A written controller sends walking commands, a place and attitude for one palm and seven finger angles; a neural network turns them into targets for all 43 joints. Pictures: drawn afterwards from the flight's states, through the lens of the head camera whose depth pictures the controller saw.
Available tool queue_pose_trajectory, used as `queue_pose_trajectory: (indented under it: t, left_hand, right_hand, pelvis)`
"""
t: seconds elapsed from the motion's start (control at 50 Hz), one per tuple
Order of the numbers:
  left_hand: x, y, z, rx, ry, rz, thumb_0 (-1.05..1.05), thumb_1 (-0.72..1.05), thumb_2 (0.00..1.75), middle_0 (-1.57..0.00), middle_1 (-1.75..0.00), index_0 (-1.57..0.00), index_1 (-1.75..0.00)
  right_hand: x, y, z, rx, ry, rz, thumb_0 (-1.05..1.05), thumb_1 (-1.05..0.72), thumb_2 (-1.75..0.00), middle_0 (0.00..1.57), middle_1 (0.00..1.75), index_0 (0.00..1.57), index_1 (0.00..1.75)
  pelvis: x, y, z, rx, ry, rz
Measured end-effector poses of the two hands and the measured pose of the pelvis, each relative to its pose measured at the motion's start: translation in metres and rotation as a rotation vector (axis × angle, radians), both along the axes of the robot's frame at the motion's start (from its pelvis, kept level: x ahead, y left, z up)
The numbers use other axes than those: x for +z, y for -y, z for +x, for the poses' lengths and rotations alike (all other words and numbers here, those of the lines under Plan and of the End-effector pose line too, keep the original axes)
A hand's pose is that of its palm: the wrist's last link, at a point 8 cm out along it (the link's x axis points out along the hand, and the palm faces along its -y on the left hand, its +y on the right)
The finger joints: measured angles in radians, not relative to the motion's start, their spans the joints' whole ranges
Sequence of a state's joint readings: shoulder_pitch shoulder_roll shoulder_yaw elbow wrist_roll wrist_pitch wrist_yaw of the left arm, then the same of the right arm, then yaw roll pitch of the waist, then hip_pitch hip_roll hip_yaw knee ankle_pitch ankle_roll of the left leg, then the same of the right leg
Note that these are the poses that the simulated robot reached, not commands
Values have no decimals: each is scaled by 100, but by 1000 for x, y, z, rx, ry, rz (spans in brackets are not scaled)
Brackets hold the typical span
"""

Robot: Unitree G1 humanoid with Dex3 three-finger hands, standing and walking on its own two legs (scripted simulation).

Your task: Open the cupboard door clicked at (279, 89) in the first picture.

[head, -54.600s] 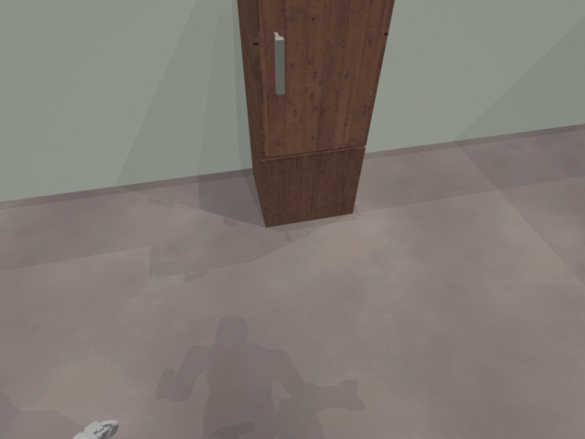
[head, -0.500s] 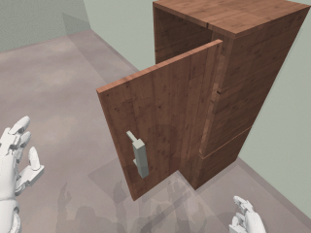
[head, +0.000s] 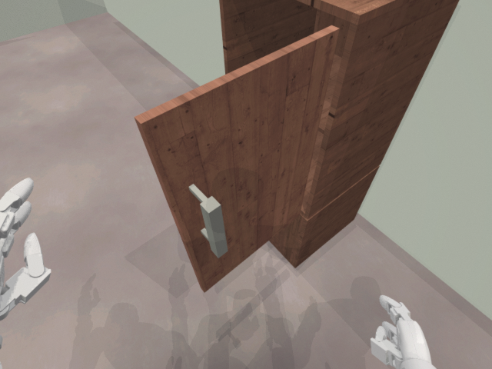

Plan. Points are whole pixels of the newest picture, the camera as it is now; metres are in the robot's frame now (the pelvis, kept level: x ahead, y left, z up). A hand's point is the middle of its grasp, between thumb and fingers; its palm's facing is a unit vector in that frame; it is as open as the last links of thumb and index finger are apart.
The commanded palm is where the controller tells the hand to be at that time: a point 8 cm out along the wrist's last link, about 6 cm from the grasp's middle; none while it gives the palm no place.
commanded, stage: step back with the hand held close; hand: left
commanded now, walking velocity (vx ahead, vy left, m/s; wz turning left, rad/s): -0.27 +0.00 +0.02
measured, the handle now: (208, 222) +0.36 +0.10 +0.01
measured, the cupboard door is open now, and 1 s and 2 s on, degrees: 92 92 92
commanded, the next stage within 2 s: stop stepping back and stand still in 0.78 s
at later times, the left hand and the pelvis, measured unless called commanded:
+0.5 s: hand out of the picture +0.09 +0.27 +0.15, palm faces +0.48 -0.75 -0.46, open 7.4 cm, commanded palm +0.03 +0.31 +0.17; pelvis -0.09 +0.01 -0.02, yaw +3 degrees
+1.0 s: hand out of the picture +0.03 +0.24 +0.17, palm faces +0.37 -0.80 -0.48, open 7.4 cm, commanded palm -0.03 +0.28 +0.17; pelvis -0.18 -0.01 -0.01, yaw -1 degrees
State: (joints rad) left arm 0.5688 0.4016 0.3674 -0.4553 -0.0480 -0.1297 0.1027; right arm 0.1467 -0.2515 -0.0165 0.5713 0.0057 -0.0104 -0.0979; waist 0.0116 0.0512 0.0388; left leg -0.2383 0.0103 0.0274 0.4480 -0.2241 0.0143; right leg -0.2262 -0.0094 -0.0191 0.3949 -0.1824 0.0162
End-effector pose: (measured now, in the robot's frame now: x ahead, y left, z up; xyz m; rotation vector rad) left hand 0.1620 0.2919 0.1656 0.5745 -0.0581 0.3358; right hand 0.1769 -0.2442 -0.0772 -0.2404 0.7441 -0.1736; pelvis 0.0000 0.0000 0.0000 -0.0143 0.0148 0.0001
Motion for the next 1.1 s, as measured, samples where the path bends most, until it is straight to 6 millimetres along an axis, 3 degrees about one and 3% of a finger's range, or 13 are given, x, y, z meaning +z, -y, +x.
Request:
queue_pose_trajectory:
  t: [0.3, 0.46, 0.6, 0.72, 0.82, 0.86, 0.92, 1.0, 1.1]
  left_hand:
    - [11, -20, -66, 18, 166, 67, 1, 89, 90, -21, -31, -21, -30]
    - [6, -16, -106, 59, 217, 57, 1, 89, 90, -21, -31, -21, -30]
    - [8, -19, -125, 11, 267, 52, 1, 89, 90, -21, -31, -21, -30]
    - [29, -27, -153, 38, 295, 129, 1, 89, 90, -21, -31, -21, -30]
    - [19, -8, -177, 47, 251, 93, 1, 89, 90, -21, -30, -21, -30]
    - [10, 5, -179, 17, 233, 68, 1, 89, 90, -21, -30, -21, -30]
    - [11, 16, -178, -29, 202, 39, 1, 89, 90, -21, -31, -21, -30]
    - [20, 15, -175, -70, 206, 30, 1, 89, 90, -22, -31, -22, -30]
    - [25, 12, -178, -90, 215, 43, 1, 89, 90, -21, -31, -21, -30]
  right_hand:
    - [3, -26, -56, 48, 55, -2, 1, -90, -90, 20, 30, 21, 30]
    - [-9, -23, -88, 90, 34, -9, 1, -90, -90, 20, 30, 21, 30]
    - [-14, -20, -126, 63, -4, -60, 1, -90, -90, 20, 30, 21, 30]
    - [-13, -29, -151, 72, -11, 3, 1, -90, -90, 20, 30, 21, 30]
    - [-18, -29, -157, 120, 37, 48, 1, -90, -90, 20, 30, 21, 30]
    - [-25, -24, -161, 126, 34, 52, 1, -90, -90, 20, 30, 21, 30]
    - [-21, -17, -176, 111, -21, 33, 1, -90, -90, 20, 30, 21, 30]
    - [0, -6, -188, 50, 18, -5, 1, -90, -90, 20, 30, 21, 30]
    - [18, 8, -210, 2, 101, -18, 1, -90, -90, 20, 30, 21, 30]
  pelvis:
    - [-12, -10, -58, 11, 35, 1]
    - [-20, -4, -87, 42, 42, -8]
    - [-24, -12, -116, 57, 48, -37]
    - [-17, -1, -136, 73, 6, -58]
    - [-23, 13, -161, 22, -61, -12]
    - [-25, 15, -174, -12, -66, -1]
    - [-14, 16, -180, -10, -52, 12]
    - [-7, 13, -180, -22, -37, -6]
    - [-4, 15, -196, -16, 0, 5]
